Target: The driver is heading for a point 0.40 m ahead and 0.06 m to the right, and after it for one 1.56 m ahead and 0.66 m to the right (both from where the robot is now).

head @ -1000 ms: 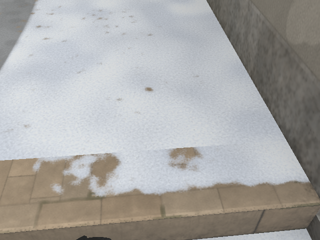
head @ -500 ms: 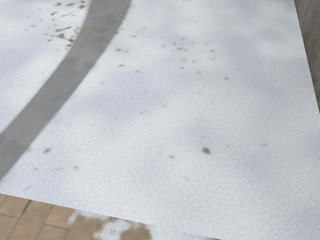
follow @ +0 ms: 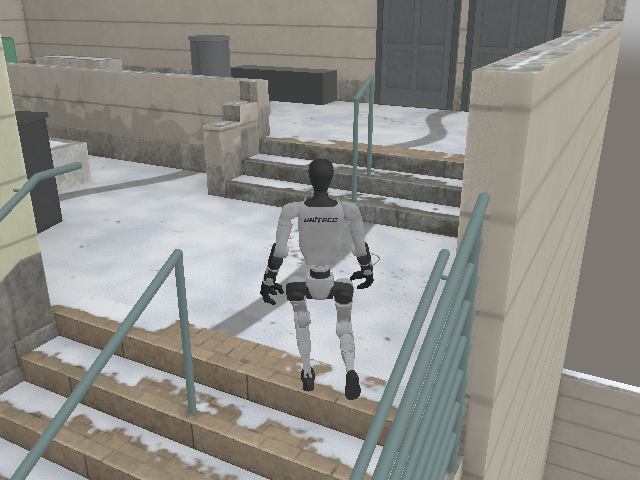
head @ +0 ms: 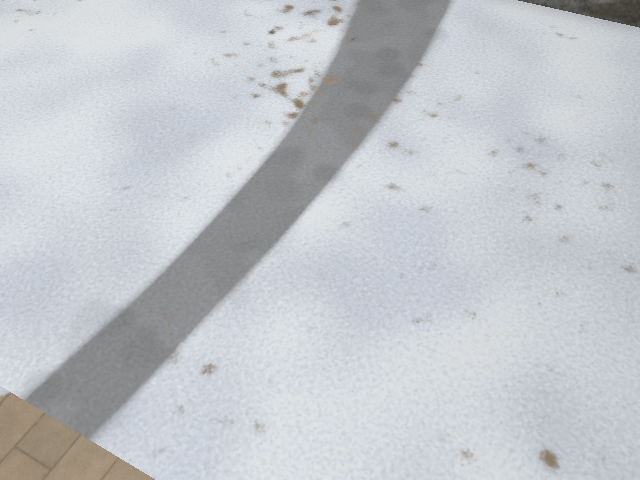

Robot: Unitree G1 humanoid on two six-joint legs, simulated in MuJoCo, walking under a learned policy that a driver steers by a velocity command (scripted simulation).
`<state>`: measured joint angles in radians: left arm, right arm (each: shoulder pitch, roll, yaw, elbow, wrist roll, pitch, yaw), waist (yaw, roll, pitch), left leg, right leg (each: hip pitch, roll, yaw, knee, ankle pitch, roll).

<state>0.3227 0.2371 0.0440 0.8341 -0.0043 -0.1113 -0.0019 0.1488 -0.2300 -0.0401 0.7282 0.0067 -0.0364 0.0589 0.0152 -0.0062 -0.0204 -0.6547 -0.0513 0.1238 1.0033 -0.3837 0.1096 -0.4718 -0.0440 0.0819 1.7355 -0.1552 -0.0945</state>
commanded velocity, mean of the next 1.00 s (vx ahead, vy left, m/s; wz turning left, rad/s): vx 0.50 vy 0.00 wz -0.14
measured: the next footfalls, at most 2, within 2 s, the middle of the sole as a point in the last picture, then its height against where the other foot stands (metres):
right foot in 0.48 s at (407, 471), level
left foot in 1.00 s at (332, 338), level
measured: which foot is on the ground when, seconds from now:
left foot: down 0.00-0.50, up 0.52-0.98, down 1.00-1.00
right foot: up 0.00-0.46, down 0.48-1.00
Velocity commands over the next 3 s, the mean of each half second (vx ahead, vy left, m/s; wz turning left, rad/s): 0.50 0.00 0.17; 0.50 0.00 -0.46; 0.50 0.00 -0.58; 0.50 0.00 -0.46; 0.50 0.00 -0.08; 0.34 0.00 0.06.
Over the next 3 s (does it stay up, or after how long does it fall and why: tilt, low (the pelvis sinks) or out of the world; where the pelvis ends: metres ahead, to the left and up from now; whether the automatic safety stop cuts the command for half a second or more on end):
stays up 1.44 -0.68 0.06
